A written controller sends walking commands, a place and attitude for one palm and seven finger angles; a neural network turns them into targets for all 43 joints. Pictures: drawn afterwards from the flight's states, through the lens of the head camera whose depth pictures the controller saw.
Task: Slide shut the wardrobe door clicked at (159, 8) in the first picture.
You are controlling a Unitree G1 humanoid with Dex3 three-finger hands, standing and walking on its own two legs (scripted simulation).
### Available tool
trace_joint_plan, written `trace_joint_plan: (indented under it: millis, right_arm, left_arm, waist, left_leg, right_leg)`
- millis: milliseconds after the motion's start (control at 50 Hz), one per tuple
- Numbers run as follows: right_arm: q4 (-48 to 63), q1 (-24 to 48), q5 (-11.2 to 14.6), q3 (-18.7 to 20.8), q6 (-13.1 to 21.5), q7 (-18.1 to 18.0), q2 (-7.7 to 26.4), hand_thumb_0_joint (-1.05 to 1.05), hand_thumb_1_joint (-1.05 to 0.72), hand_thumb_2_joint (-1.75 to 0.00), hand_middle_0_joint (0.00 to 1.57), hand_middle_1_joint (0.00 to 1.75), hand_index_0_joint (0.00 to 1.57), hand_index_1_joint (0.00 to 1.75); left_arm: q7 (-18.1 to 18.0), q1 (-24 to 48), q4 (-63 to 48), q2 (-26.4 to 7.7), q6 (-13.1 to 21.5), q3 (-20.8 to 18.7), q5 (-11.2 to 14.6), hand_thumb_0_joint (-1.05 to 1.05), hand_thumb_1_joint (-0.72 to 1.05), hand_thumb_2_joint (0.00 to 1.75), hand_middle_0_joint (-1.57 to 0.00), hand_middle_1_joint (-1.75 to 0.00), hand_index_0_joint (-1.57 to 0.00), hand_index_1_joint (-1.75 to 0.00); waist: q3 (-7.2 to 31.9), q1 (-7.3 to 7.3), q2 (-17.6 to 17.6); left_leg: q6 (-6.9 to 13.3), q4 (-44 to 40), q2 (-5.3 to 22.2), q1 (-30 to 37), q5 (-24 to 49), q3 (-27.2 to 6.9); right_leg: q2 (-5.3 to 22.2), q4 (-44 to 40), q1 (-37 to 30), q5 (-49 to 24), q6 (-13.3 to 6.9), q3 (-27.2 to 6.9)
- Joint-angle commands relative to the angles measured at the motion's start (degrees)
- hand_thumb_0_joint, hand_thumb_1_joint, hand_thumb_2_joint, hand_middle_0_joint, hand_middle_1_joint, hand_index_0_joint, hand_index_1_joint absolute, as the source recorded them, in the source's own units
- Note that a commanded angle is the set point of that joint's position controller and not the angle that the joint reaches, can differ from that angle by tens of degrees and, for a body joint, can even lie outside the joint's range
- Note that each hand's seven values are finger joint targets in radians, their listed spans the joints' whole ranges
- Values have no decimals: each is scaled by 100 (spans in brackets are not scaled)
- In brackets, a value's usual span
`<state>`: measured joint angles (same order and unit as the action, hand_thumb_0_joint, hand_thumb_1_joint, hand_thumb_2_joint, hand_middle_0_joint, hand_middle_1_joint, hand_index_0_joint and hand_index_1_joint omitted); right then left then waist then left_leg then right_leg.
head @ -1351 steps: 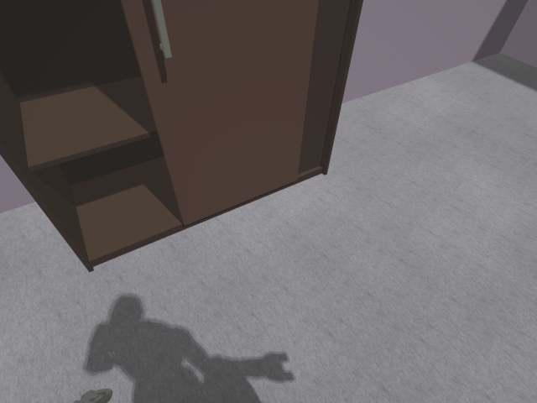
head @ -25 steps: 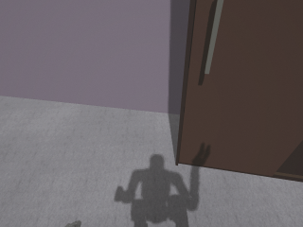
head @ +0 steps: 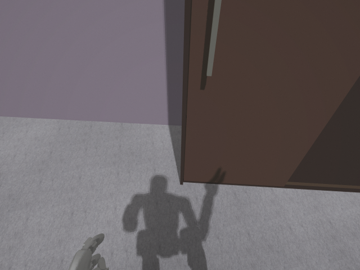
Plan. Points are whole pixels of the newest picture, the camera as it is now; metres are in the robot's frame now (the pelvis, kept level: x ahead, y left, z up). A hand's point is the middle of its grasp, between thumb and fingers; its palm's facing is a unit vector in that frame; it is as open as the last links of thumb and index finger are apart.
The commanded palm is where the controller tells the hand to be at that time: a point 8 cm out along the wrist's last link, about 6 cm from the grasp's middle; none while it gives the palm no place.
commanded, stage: stop stepping back and stand still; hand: right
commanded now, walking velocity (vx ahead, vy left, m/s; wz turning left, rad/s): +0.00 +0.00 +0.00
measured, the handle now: (214, 25) +0.75 -0.09 +0.23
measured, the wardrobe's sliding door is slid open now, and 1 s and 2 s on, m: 0.00 0.00 0.00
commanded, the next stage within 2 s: let the arm hang, fingers relaxed in 0.40 s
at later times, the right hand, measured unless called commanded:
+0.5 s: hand (351, 183) +0.23 -0.28 +0.16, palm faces +0.41 +0.78 -0.47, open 7.4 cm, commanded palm none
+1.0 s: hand out of the picture +0.00 -0.23 -0.17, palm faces +0.00 +0.98 -0.22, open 7.1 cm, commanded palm none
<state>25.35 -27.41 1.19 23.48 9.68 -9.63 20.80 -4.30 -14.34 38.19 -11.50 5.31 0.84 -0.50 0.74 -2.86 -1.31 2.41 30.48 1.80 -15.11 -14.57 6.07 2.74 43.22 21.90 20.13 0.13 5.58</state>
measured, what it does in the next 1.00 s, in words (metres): steps on the spot: right foot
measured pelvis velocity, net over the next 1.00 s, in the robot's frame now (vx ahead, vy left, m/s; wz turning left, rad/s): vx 0.00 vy -0.03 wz -0.02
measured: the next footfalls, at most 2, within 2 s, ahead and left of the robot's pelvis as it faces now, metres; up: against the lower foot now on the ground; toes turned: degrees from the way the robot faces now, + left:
right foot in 0.04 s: +0.08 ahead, -0.13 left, +0.00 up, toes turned -6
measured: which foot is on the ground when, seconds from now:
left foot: down 0.00-1.00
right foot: up 0.00-0.02, down 0.04-1.00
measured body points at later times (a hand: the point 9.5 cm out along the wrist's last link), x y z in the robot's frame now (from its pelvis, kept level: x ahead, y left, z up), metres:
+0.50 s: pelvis +0.03 -0.02 +0.00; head +0.04 -0.03 +0.45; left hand +0.18 +0.22 -0.09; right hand +0.21 -0.32 +0.18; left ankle +0.02 +0.09 -0.74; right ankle +0.04 -0.13 -0.74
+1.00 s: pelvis +0.00 -0.03 +0.01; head +0.03 -0.04 +0.45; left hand +0.00 +0.21 -0.15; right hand +0.00 -0.28 -0.15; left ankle +0.02 +0.09 -0.74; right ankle +0.04 -0.13 -0.74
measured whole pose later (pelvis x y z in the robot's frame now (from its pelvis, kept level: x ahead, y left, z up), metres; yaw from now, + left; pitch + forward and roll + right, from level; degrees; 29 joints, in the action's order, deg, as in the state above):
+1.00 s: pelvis +0.00 -0.03 +0.01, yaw -1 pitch +0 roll +1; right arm -62.9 -15.8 -1.0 0.4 -1.0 -0.4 13.0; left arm -0.5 -15.7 61.9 -11.3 -2.3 0.2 -1.2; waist -3.5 0.5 -0.3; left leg -0.4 23.4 1.4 -11.6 -11.5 4.8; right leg 1.2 25.9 14.7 11.1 -1.9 5.2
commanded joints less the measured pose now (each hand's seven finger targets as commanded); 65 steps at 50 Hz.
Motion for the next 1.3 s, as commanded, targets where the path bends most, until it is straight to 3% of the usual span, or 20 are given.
trace_joint_plan:
  millis: [0, 20, 40, 60, 100, 140, 200, 220, 260, 340, 460, 480, 500, 540, 560, 620, 740, 840, 1020, 1280]
  right_arm:
    - [1710, 967, -21, 397, 505, -170, 1192, 0, -90, -90, 20, 30, 20, 30]
    - [1888, 965, -43, 477, 551, -181, 1234, 0, -90, -90, 20, 30, 20, 30]
    - [1834, 826, -54, 574, 584, -152, 1306, 0, -90, -90, 20, 30, 20, 30]
    - [1633, 557, -31, 766, 591, -90, 1427, 0, -90, -90, 20, 30, 20, 30]
    - [1673, 388, -81, 748, 601, -76, 1328, 0, -90, -90, 20, 30, 20, 30]
    - [1563, -37, -47, 852, 585, -74, 1321, 0, -90, -90, 20, 30, 20, 30]
    - [1333, -461, 92, 888, 535, -42, 1210, 0, -90, -90, 20, 30, 20, 30]
    - [1345, -470, 124, 874, 528, -49, 1219, 0, -90, -90, 20, 30, 20, 30]
    - [1277, -425, 152, 856, 501, -72, 1210, 0, -90, -90, 20, 30, 20, 30]
    - [1249, -236, 111, 836, 491, -86, 1278, 0, -90, -90, 20, 30, 20, 30]
    - [1434, -118, 99, 750, 476, -81, 1261, 0, -90, -90, 20, 30, 20, 30]
    - [-2986, 242, -277, -1772, -400, 746, 367, 0, -90, -90, 20, 30, 20, 30]
    - [-3123, 346, -205, -1669, -818, 889, 316, 0, -90, -90, 20, 30, 20, 30]
    - [-3663, 783, -224, -1780, -880, 963, 255, 0, -90, -90, 20, 30, 20, 30]
    - [-4015, 991, -252, -1830, -881, 975, 319, 0, -90, -90, 20, 30, 20, 30]
    - [-5138, 1402, -269, -1971, -874, 956, 412, 0, -90, -90, 20, 30, 20, 30]
    - [-7092, 1600, -212, -2233, -951, 883, 107, 0, -90, -90, 20, 30, 20, 30]
    - [-7984, 1381, -200, -2165, -878, 862, -73, 0, -90, -90, 20, 30, 20, 30]
    - [-8773, 1305, -187, -2196, -852, 842, -121, 0, -90, -90, 20, 30, 20, 30]
    - [-8936, 1389, -214, -2193, -854, 809, -109, 0, -90, -90, 20, 30, 20, 30]
  left_arm:
    - [-107, 590, -1066, -804, 508, -363, -49, 0, 90, 90, -20, -30, -20, -30]
    - [-66, 662, -1182, -890, 494, -395, 19, 0, 90, 90, -20, -30, -20, -30]
    - [-15, 702, -1200, -877, 479, -383, 65, 0, 90, 90, -20, -30, -20, -30]
    - [0, 650, -1082, -758, 485, -338, 5, 0, 90, 90, -20, -30, -20, -30]
    - [45, 671, -1124, -679, 489, -291, 3, 0, 90, 90, -20, -30, -20, -30]
    - [94, 576, -1156, -704, 463, -297, 74, 0, 90, 90, -20, -30, -20, -30]
    - [151, 434, -1213, -696, 372, -375, 136, 0, 90, 90, -20, -30, -20, -30]
    - [153, 433, -1201, -672, 346, -366, 130, 0, 90, 90, -20, -30, -20, -30]
    - [120, 471, -1185, -678, 319, -354, 122, 0, 90, 90, -20, -30, -20, -30]
    - [36, 581, -1204, -681, 283, -307, 122, 0, 90, 90, -20, -30, -20, -30]
    - [0, 634, -1243, -714, 293, -321, 131, 0, 90, 90, -20, -30, -20, -30]
    - [534, 1094, -49, -1872, 495, -558, 127, 0, 90, 90, -20, -30, -20, -30]
    - [523, 668, -104, -1609, 140, -577, 144, 0, 90, 90, -20, -30, -20, -30]
    - [503, 632, -62, -1527, -99, -437, 35, 0, 90, 90, -20, -30, -20, -30]
    - [504, 668, -25, -1535, -178, -412, -12, 0, 90, 90, -20, -30, -20, -30]
    - [482, 631, 261, -1515, -333, -337, -78, 0, 90, 90, -20, -30, -20, -30]
    - [463, 593, 1068, -1041, -546, -147, -125, 0, 90, 90, -20, -30, -20, -30]
    - [382, 292, 1632, -804, -558, -192, -122, 0, 90, 90, -20, -30, -20, -30]
    - [308, -165, 2232, -816, -542, -274, -76, 0, 90, 90, -20, -30, -20, -30]
    - [323, -1, 2475, -786, -497, -262, -78, 0, 90, 90, -20, -30, -20, -30]
  waist:
    - [305, 243, 599]
    - [359, 166, 1152]
    - [501, 75, 1279]
    - [414, 164, 1582]
    - [38, 197, 1650]
    - [280, 203, 1143]
    - [675, 303, 91]
    - [775, 333, -4]
    - [799, 349, 81]
    - [691, 283, 317]
    - [646, 251, 512]
    - [264, 516, 459]
    - [608, 442, 561]
    - [417, 341, 327]
    - [339, 322, -116]
    - [370, 339, -858]
    - [70, 347, 389]
    - [101, 346, 971]
    - [-248, 347, 123]
    - [-429, 310, 64]
  left_leg:
    - [29, -301, 586, -415, -756, -990]
    - [-198, 296, 184, -621, -364, -670]
    - [-321, 497, 22, -443, -463, -487]
    - [-354, 753, -33, -225, -842, -395]
    - [-330, 576, 18, 178, -535, -331]
    - [-322, -194, 20, 695, 405, -313]
    - [-56, -444, 476, 853, 1851, -1093]
    - [24, -539, 651, 713, 2012, -1323]
    - [25, -526, 694, 631, 2253, -1323]
    - [-219, -355, 311, 613, 1853, -845]
    - [-234, -427, 292, 697, 1633, -795]
    - [-194, 258, 776, 114, 2657, -484]
    - [-151, 54, 756, 29, 2008, -771]
    - [-175, 138, 511, -125, 699, -535]
    - [-149, 148, 409, -35, 437, -511]
    - [-63, -140, 566, 161, 869, -756]
    - [-131, -758, 498, 177, -69, -899]
    - [-55, -1139, 512, 364, -22, -879]
    - [-64, -1308, 473, 315, -70, -733]
    - [-142, -1278, 500, 310, 110, -713]
  right_leg:
    - [478, -2118, -1496, -401, -327, -726]
    - [1076, -2184, -1612, -1138, -561, -1433]
    - [1328, -2305, -1359, -1327, -620, -1698]
    - [1334, -2691, -899, -853, -604, -1779]
    - [1277, -2665, -315, -946, -590, -1490]
    - [925, -2067, -274, -1522, -378, -902]
    - [388, -1304, -395, -1504, -39, -368]
    - [297, -1164, -559, -1422, -6, -314]
    - [278, -1249, -752, -1541, -4, -319]
    - [527, -1684, -836, -2014, -121, -532]
    - [494, -1756, -719, -1829, -120, -510]
    - [535, -853, -419, -2715, -119, -426]
    - [600, -1099, -587, -2309, -88, -426]
    - [708, -1431, -164, -1538, -291, -791]
    - [727, -1552, -54, -1478, -340, -934]
    - [491, -1532, -327, -1689, -281, -887]
    - [351, -2194, -653, -705, -163, -760]
    - [327, -2321, -807, -364, -131, -687]
    - [427, -2552, -886, -353, -197, -751]
    - [460, -2781, -974, -513, -216, -748]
